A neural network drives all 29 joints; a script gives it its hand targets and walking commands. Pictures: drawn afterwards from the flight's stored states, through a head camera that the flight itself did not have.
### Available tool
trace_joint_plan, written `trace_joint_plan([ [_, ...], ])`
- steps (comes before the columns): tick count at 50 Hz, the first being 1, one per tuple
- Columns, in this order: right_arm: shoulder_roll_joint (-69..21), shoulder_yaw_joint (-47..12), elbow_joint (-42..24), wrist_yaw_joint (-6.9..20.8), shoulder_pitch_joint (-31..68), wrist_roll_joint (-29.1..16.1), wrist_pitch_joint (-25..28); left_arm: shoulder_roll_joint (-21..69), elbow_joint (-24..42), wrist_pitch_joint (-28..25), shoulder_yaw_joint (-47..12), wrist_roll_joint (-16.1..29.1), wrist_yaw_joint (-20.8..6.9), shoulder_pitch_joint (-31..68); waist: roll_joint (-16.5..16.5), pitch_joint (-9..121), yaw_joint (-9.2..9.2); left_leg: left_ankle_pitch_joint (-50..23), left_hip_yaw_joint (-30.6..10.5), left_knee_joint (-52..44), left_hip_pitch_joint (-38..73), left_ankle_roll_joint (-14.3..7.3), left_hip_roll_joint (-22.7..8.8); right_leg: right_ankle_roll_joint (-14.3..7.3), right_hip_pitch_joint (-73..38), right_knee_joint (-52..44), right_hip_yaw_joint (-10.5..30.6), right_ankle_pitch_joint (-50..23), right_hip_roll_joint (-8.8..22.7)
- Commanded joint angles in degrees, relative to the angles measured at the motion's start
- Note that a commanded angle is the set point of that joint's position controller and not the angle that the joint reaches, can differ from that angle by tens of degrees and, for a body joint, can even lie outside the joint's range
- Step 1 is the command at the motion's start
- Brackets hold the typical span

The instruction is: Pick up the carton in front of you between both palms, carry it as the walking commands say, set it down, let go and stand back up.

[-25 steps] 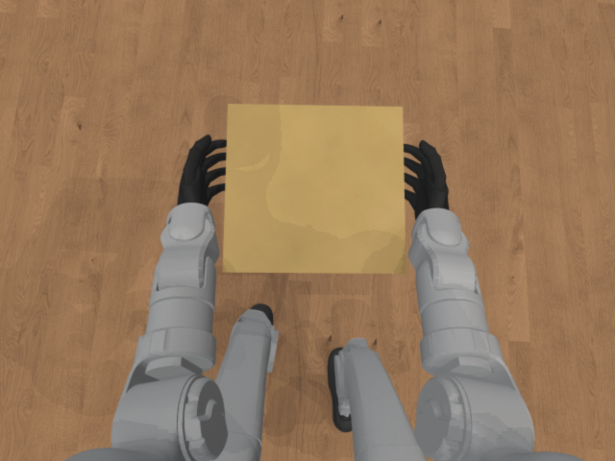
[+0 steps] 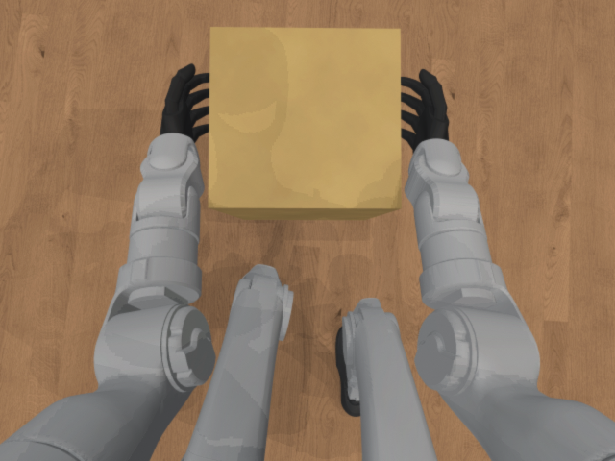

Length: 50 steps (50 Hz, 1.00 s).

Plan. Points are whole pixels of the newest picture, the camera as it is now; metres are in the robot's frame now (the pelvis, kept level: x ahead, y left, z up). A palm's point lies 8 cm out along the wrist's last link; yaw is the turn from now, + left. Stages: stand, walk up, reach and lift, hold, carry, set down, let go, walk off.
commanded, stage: set down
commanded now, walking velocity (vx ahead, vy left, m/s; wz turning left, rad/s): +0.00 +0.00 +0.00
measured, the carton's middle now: (304, 145) +0.47 +0.09 -0.18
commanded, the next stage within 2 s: none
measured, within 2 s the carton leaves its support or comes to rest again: rests again in 1.32 s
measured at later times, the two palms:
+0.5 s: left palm (190, 146) +0.45 +0.27 -0.25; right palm (377, 143) +0.52 -0.02 -0.24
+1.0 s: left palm (200, 153) +0.46 +0.27 -0.31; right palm (370, 151) +0.53 -0.03 -0.31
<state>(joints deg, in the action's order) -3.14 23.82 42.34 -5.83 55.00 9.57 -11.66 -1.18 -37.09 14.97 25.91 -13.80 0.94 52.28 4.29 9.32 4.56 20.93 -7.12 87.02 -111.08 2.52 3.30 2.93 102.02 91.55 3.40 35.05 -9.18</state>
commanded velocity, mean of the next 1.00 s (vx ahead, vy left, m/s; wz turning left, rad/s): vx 0.00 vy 0.00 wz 0.00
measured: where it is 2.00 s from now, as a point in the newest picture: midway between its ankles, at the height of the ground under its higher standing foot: (300, 359)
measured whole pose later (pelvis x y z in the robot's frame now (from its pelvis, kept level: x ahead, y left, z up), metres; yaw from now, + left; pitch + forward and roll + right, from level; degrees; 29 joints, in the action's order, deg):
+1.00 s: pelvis -0.03 +0.00 -0.15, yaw -5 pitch +43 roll -1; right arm 7.5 10.1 58.5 -12.2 84.4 1.4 -12.9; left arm -14.0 -49.4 14.4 30.0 -8.5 -2.8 74.6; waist 4.9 -13.5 10.8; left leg 25.2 -4.5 114.8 -132.9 3.2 -0.9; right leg 5.2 126.2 121.0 3.8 38.4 -15.3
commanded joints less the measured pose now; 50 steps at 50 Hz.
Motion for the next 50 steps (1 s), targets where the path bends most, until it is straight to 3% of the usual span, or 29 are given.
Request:
trace_joint_plan([
  [1, -50.2, -28.2, 0.2, 10.9, 35.5, -5.8, 1.4, 48.9, -1.2, -1.1, -28.8, 6.7, -11.1, 33.3, -4.6, 56.6, 3.53, -18.4, 8.9, -0.8, 54.9, 0.3, 3.9, 0.1, -2.0, -7.9, -6.7, -10.8, -4.7],
  [21, -42.8, -24.1, 5.8, 8.3, 52.9, -7.7, -0.4, 38.0, -4.5, 0.7, -22.0, 7.9, -13.4, 50.0, -3.1, 53.6, 7.78, -13.9, 11.1, 13.4, 40.5, 0.5, 2.2, 0.1, 9.2, 7.2, -8.6, -5.3, -5.2],
  [28, -39.9, -25.3, 6.6, 7.8, 58.6, -10.0, -0.4, 34.2, -5.5, 0.5, -21.2, 9.0, -14.2, 55.3, -2.2, 52.5, 9.79, -15.1, 11.6, 18.2, 38.7, 0.3, 1.0, 0.1, 10.5, 12.2, -9.0, -4.9, -5.0],
  [31, -39.4, -26.4, 7.4, 7.9, 60.3, -10.9, -0.3, 32.5, -5.4, 0.1, -19.6, 9.6, -15.0, 57.6, 2.1, 47.3, 11.46, -15.0, 11.8, 19.3, 31.0, -0.3, 0.9, -0.2, 9.3, 14.1, -8.7, -5.7, -5.0],
  [37, -41.3, -31.0, 5.6, 7.7, 62.5, -13.6, 0.8, 30.4, -6.5, -1.0, -18.8, 11.6, -16.1, 57.7, 6.8, 47.2, 14.29, -22.0, 11.5, 22.4, 30.3, -1.1, 0.6, 0.4, 7.6, 16.8, -8.6, -11.2, -4.8],
  [50, -40.7, -30.0, 8.9, 7.9, 60.3, -13.0, 1.5, 26.0, -9.7, -2.1, -15.3, 10.9, -18.2, 55.7, 10.1, 39.7, 14.99, -18.9, 11.6, 24.1, 18.9, -1.8, -0.3, -0.2, 6.8, 17.6, -6.8, -14.0, -3.9],
])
